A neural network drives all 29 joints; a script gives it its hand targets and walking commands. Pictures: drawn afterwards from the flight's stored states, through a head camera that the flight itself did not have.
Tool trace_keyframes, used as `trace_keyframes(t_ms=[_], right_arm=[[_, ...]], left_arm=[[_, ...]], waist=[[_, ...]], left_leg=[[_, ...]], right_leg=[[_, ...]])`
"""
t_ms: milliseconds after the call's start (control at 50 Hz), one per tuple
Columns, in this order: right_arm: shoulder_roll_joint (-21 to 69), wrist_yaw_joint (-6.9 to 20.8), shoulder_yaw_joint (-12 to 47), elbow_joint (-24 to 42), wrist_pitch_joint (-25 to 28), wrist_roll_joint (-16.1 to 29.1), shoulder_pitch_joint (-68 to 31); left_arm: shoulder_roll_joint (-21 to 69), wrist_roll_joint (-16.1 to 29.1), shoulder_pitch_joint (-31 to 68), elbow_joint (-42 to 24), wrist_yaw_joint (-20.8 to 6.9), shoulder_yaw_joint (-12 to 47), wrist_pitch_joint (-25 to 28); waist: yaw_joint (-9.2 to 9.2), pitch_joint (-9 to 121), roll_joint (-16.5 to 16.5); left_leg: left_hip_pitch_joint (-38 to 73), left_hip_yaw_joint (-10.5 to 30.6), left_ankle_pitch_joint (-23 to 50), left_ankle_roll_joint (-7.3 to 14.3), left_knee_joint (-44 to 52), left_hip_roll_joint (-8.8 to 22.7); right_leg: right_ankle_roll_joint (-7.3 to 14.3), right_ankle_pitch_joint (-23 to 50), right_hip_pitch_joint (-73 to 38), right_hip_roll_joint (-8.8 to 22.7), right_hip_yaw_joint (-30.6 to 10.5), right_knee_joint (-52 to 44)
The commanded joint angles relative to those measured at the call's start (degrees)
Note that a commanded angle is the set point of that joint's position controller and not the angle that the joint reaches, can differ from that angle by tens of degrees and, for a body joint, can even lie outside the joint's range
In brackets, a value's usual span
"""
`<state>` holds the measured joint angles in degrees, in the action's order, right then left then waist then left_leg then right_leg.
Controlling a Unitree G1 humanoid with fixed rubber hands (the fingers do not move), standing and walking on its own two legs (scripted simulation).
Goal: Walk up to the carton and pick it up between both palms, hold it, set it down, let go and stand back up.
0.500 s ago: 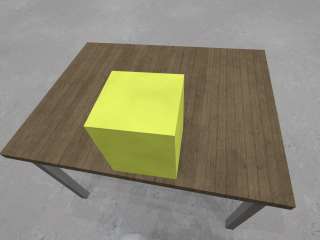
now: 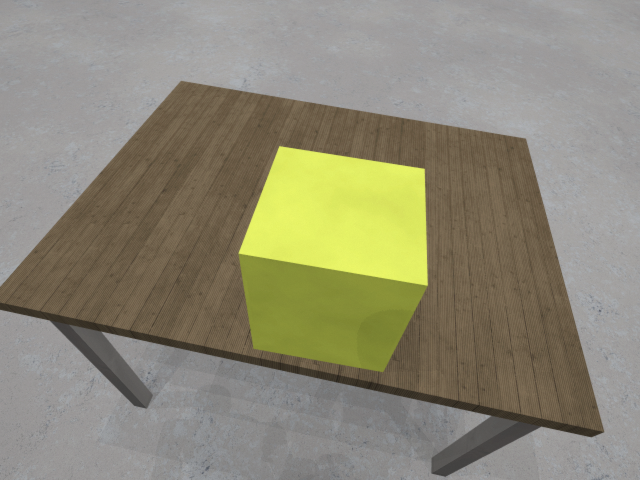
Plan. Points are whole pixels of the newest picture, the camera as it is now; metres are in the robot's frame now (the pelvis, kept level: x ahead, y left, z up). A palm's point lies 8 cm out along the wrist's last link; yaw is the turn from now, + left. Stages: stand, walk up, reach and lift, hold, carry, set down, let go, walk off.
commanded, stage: walk up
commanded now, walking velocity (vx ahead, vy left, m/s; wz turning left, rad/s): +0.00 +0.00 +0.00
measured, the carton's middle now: (333, 264) +0.42 +0.00 +0.00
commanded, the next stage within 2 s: none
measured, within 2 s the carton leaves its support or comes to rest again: neither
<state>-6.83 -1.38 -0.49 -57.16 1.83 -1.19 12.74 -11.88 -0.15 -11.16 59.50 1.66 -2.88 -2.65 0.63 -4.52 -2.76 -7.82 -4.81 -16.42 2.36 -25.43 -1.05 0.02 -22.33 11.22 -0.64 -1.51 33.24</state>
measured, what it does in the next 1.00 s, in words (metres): steps on the spot: right foot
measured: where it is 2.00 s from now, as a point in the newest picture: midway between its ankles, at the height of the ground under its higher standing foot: outside the picture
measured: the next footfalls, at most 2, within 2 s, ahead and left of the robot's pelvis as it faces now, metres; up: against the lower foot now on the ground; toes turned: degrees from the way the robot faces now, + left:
right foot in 0.02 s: -0.02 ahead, -0.07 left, +0.00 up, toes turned -9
left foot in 1.96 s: +0.05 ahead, +0.17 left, +0.00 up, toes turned -5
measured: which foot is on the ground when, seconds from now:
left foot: down 0.00-1.00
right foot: up 0.00-0.00, down 0.02-1.00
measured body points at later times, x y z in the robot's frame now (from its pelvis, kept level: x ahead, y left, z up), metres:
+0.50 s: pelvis -0.01 -0.02 +0.00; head +0.03 -0.02 +0.45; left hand +0.03 +0.21 -0.16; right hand +0.00 -0.27 -0.16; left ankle -0.03 +0.09 -0.74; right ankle -0.03 -0.11 -0.74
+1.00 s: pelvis -0.02 +0.00 +0.01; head -0.01 -0.01 +0.46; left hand +0.03 +0.22 -0.15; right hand -0.02 -0.22 -0.16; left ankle -0.03 +0.09 -0.74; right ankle -0.03 -0.11 -0.74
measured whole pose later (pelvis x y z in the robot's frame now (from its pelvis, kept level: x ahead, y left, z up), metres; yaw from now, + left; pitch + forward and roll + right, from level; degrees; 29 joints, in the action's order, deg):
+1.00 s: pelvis -0.02 +0.00 +0.01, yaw -2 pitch -2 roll +0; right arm -8.1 -2.0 -1.7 -63.3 0.4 -0.7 15.5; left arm -8.5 -0.3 -11.6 62.9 2.1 -1.5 0.1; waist -0.4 -3.1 0.9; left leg -6.3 -5.9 -12.9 1.6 -21.3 0.4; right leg 1.5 -11.6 7.0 -2.5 -2.1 20.9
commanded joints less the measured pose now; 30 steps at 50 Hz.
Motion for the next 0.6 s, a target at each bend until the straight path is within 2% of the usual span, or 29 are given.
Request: trace_keyframes(t_ms=[0,20,40,60,80,100,140,160,180,200,220,280,300,320,340,360,380,400,420,440,460,480,500,520,540,560,580], right_arm=[[-8.96,-0.51,-1.73,0.79,-0.46,0.85,2.64],[-7.51,-0.29,-1.76,0.53,-0.63,1.02,2.40],[-5.32,-0.45,-1.31,0.06,-1.08,1.40,3.66],[-5.39,-0.67,-1.07,-0.79,-1.35,1.22,5.42],[-6.60,-0.70,-1.45,-1.96,-1.25,0.76,4.97],[-8.49,-0.66,-1.99,-1.82,-1.13,0.70,2.83],[-7.59,-0.45,-1.98,-3.19,-0.89,0.69,3.23],[-7.41,-0.57,-1.94,-3.66,-0.93,0.88,2.42],[-6.88,-0.54,-1.76,-4.32,-1.03,0.95,3.41],[-6.68,-0.61,-1.93,-4.86,-0.98,0.89,2.96],[-6.10,-0.50,-1.73,-4.95,-1.09,0.72,3.38],[-5.85,-0.69,-1.85,-6.30,-1.12,0.85,3.88],[-5.99,-0.81,-1.62,-6.79,-1.05,0.82,4.68],[-5.79,-0.86,-1.83,-6.87,-1.01,0.71,3.43],[-9.54,-1.55,-3.38,-5.17,-0.95,0.83,1.98],[-12.71,-2.33,-4.54,-4.63,-1.29,0.68,1.11],[-12.94,-2.62,-4.83,-4.58,-1.51,0.94,3.01],[-10.60,-2.26,-4.35,-5.17,-1.83,1.17,6.10],[-10.98,-2.54,-4.60,-4.23,-2.62,0.81,3.70],[-8.22,-2.12,-3.75,-4.29,-3.12,0.62,5.46],[-5.88,-2.06,-3.19,-3.58,-3.72,0.56,3.37],[-4.63,-2.12,-2.85,-2.85,-4.01,0.47,3.21],[-5.19,-2.14,-3.16,-2.76,-3.96,0.22,3.25],[-6.81,-2.05,-3.29,-2.30,-3.53,0.39,3.57],[-7.47,-1.84,-3.27,-2.34,-3.04,0.38,3.75],[-8.06,-1.80,-3.16,-2.34,-2.50,0.58,5.44],[-8.65,-1.72,-3.25,-2.55,-2.04,0.85,4.55]], left_arm=[[-4.14,0.01,-5.74,0.98,0.87,-0.50,2.34],[-4.83,-0.22,-4.96,1.05,1.13,-0.26,2.69],[-5.32,-0.13,-2.75,1.74,1.02,-0.26,2.60],[-3.64,-0.04,-0.96,1.59,0.66,-0.01,2.75],[-2.11,-0.11,0.61,1.37,0.56,0.37,2.94],[0.00,0.13,-0.74,1.96,0.81,0.76,3.05],[-1.19,0.50,-3.42,3.03,1.27,0.68,3.37],[-1.36,0.48,-3.31,3.30,1.45,0.67,3.39],[-1.74,0.21,-3.05,3.56,1.40,0.91,3.56],[-1.73,0.31,-3.06,3.71,1.42,0.75,3.69],[-1.84,0.07,-1.93,3.65,1.42,0.53,3.61],[-2.37,0.18,-2.30,3.58,1.39,0.25,3.60],[-2.81,0.19,-2.60,3.56,1.39,0.24,3.68],[-1.80,0.28,-4.67,4.79,1.37,0.12,3.84],[-4.31,0.22,-3.54,2.71,1.18,-0.16,3.62],[-8.33,0.67,-0.91,2.12,1.50,-2.00,3.48],[-7.88,0.78,-2.01,1.77,1.60,-1.76,3.36],[-3.39,0.20,-3.51,1.21,1.24,-0.76,3.31],[-5.35,0.37,0.48,0.40,1.69,-1.67,2.80],[-2.25,-0.57,-4.93,0.94,1.23,-0.85,2.75],[-3.55,-0.91,-4.07,0.48,0.99,-1.08,2.41],[-3.76,-1.28,-3.05,0.11,0.89,-1.29,2.40],[-3.19,-1.47,-2.26,0.23,0.84,-1.32,2.31],[-3.67,-1.41,-1.23,-0.52,0.83,-1.41,2.40],[-4.00,-1.17,-0.08,-0.91,0.93,-1.46,2.66],[-4.77,-1.02,0.53,-1.37,0.92,-1.49,2.75],[-4.03,-0.68,0.85,-1.79,0.97,-1.31,2.85]], waist=[[0.30,5.31,4.14],[-0.87,5.89,1.69],[-2.07,3.26,-5.70],[-2.45,2.01,-9.28],[-2.51,2.06,-8.15],[-1.07,0.60,-5.33],[-0.68,1.38,-4.32],[-0.55,0.42,-1.65],[-1.11,2.46,-0.78],[-0.65,2.05,-0.41],[-1.46,1.41,-0.09],[-1.01,0.82,3.49],[-0.98,1.01,5.38],[-0.08,2.25,6.90],[-0.37,0.31,7.30],[0.00,-1.83,4.13],[-0.22,2.24,3.66],[-0.83,7.61,3.12],[-1.22,0.27,4.58],[-0.21,7.76,5.19],[0.08,4.75,2.64],[-0.09,2.74,-0.07],[-0.24,1.32,-1.27],[-0.63,1.54,-2.39],[-1.31,1.95,-2.08],[-2.19,3.23,-2.44],[-1.79,4.42,0.75]], left_leg=[[-1.10,9.45,27.99,2.48,2.60,11.01],[-3.28,7.74,19.45,1.52,2.66,8.86],[-1.17,6.02,8.37,0.13,6.06,6.55],[1.16,6.16,6.76,-0.16,7.47,6.95],[0.57,7.13,10.35,-0.23,7.75,7.52],[-0.07,7.19,14.48,-0.21,7.15,7.29],[2.37,6.59,17.36,-0.59,7.16,7.34],[0.95,6.61,16.62,-0.78,7.33,7.49],[1.75,5.73,15.01,-1.17,7.71,7.10],[2.41,6.26,15.06,-1.13,8.08,7.55],[1.30,6.47,14.19,-1.18,8.49,7.76],[1.45,6.29,13.41,-1.31,9.05,7.38],[1.87,6.35,14.70,-1.18,9.17,7.39],[3.02,6.33,15.34,-1.12,8.32,7.39],[4.57,4.23,16.07,-1.89,5.78,8.71],[3.04,3.89,33.92,-1.73,-0.59,11.28],[4.35,3.01,39.68,-1.13,-3.60,11.96],[4.71,2.80,20.25,-0.87,-0.99,9.76],[-1.41,2.76,28.74,-1.45,-5.85,10.72],[-0.24,1.56,4.14,-1.34,-4.21,7.39],[-1.37,1.44,-1.22,-2.29,-4.77,6.26],[-2.70,1.14,-1.87,-2.80,-5.27,5.30],[-2.65,1.26,-0.58,-3.19,-4.90,5.47],[-2.16,1.83,0.37,-3.22,-3.90,5.67],[-1.45,2.33,2.96,-2.64,-2.89,6.44],[0.63,2.93,5.49,-2.45,-0.80,7.49],[1.71,3.41,8.90,-2.10,0.54,8.66]], right_leg=[[1.50,30.33,-11.47,5.79,-5.70,-13.55],[2.78,37.74,-13.67,8.37,-8.27,-13.50],[4.65,37.51,-8.52,9.66,-9.31,-13.26],[4.79,33.32,-5.47,9.15,-8.24,-13.87],[3.70,31.99,-8.02,7.22,-6.08,-14.57],[3.01,33.76,-8.37,6.85,-5.82,-14.81],[2.43,34.51,-7.83,6.33,-5.23,-14.80],[2.65,33.93,-8.44,6.64,-5.31,-15.74],[3.01,35.47,-10.11,7.18,-6.01,-15.45],[3.02,34.27,-9.23,7.18,-5.88,-15.71],[3.05,31.76,-8.92,6.90,-5.29,-15.76],[3.28,28.56,-8.15,6.87,-5.06,-16.82],[3.60,28.69,-8.45,6.81,-5.64,-16.37],[3.48,29.06,-8.86,6.66,-5.47,-17.07],[3.07,34.11,-4.63,6.95,-5.65,-13.04],[2.04,48.81,-1.90,7.31,-5.00,-6.35],[1.94,49.95,-1.70,7.42,-3.69,-4.18],[3.53,33.59,-3.58,7.42,-4.87,-8.35],[3.48,43.82,0.43,7.99,-6.16,-4.17],[5.76,22.84,-2.19,10.01,-10.53,-11.06],[6.63,15.08,0.95,10.81,-13.37,-14.30],[7.44,10.74,2.78,11.88,-16.25,-17.35],[8.20,11.78,3.89,12.63,-18.34,-18.40],[7.39,17.90,2.71,12.13,-16.19,-17.64],[6.67,23.94,2.71,11.05,-14.80,-16.46],[6.07,26.78,1.96,9.85,-12.70,-14.63],[4.95,27.40,1.53,7.41,-9.59,-13.53]])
